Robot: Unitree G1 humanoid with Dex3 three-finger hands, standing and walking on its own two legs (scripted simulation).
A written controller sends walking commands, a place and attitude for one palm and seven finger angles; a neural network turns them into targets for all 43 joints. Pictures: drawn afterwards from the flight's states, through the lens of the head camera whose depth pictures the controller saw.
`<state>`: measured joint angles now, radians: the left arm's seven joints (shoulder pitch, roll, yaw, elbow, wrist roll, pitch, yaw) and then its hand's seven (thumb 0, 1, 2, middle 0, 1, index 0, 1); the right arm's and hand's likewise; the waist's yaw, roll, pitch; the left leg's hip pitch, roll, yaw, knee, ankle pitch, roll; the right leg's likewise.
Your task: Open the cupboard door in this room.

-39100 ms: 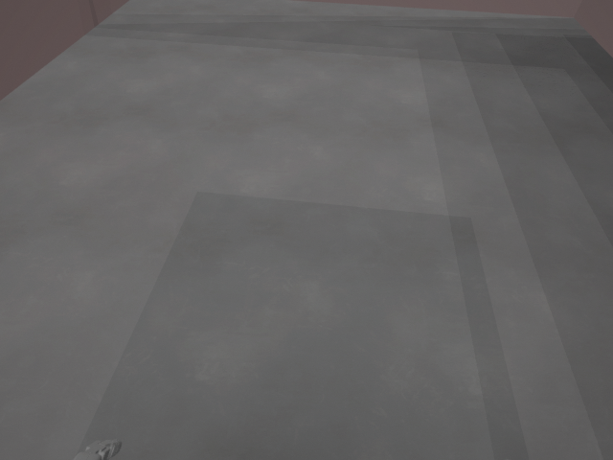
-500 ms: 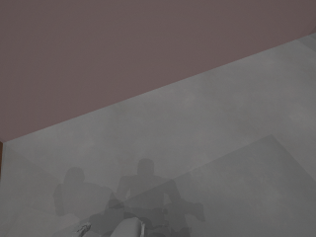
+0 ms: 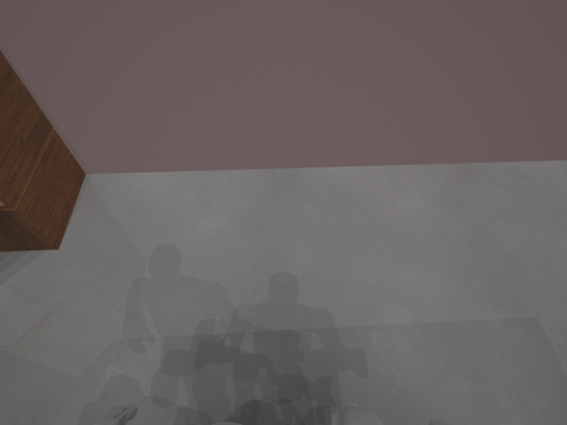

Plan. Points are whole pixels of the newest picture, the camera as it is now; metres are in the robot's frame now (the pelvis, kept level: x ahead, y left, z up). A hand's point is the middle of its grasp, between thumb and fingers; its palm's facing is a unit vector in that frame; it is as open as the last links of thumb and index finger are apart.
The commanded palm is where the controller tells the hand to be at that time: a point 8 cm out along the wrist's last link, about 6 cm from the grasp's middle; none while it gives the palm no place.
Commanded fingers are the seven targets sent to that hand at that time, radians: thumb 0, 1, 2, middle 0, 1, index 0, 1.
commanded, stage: turn to face it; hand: left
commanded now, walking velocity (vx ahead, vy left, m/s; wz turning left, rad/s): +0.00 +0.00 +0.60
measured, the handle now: out of the picture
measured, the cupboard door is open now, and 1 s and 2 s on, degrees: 50 50 50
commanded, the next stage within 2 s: take the last steps up to it in 1.36 s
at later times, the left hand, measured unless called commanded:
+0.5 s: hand out of the picture +0.00 +0.16 -0.17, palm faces +0.36 -0.90 -0.24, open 7.3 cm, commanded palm none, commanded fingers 0.00 0.90 0.90 -0.20 -0.30 -0.20 -0.30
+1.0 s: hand out of the picture +0.03 +0.15 -0.15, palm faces +0.58 -0.76 -0.29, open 7.4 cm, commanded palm none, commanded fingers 0.00 0.90 0.90 -0.20 -0.30 -0.20 -0.30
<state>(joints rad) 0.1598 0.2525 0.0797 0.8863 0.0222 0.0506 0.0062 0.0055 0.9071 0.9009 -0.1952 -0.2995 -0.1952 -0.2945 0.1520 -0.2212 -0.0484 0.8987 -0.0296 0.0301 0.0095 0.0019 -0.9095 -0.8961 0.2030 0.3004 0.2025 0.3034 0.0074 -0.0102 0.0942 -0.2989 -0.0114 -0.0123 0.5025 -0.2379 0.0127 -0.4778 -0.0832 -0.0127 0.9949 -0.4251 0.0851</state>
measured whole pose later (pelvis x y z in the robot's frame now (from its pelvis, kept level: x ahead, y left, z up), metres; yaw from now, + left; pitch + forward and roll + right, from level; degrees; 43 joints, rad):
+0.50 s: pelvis +0.02 -0.05 -0.01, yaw +20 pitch +1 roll +2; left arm 0.23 0.21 0.06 0.89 0.03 0.00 0.02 0.00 0.91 0.90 -0.20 -0.30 -0.20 -0.30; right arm 0.10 -0.23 -0.07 0.92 -0.02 0.07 0.03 0.01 -0.91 -0.90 0.20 0.30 0.20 0.30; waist 0.01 -0.04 0.13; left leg -0.35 0.02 0.10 0.70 -0.39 -0.04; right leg -0.21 -0.15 -0.30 0.60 -0.39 0.00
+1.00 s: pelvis +0.07 -0.08 -0.01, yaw +37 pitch +1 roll +1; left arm 0.16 0.19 0.04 0.85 0.02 0.00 0.02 0.00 0.90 0.90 -0.20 -0.30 -0.20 -0.29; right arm 0.15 -0.27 -0.09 0.94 -0.02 0.08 0.02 0.01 -0.91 -0.90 0.20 0.30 0.20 0.30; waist -0.02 0.05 0.11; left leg -0.49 -0.03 -0.05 1.10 -0.47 -0.04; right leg -0.28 -0.07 -0.11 0.60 -0.35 -0.01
